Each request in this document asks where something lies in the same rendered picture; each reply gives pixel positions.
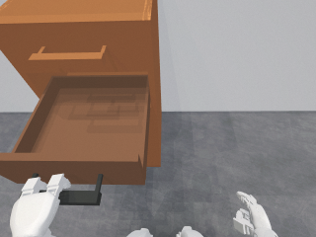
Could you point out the handle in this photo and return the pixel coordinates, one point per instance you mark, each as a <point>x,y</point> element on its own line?
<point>79,197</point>
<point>67,60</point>

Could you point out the cabinet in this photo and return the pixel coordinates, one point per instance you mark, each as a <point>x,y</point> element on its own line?
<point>126,31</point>

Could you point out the left robot hand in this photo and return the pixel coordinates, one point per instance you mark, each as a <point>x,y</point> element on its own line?
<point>33,212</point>

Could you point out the robot right shin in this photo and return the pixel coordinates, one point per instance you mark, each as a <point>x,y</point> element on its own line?
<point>187,228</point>

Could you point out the robot right forearm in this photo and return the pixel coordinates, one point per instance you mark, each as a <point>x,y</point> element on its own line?
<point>264,232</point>

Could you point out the robot shin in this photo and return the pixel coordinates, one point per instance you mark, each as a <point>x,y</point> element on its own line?
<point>145,229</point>
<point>187,228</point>

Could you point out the right robot hand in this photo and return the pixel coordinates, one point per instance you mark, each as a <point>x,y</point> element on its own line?
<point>247,221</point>

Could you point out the drawer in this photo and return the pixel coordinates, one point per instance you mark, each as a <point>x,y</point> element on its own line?
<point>83,126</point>

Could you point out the robot left shin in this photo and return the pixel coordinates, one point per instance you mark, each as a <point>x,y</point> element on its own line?
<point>145,229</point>

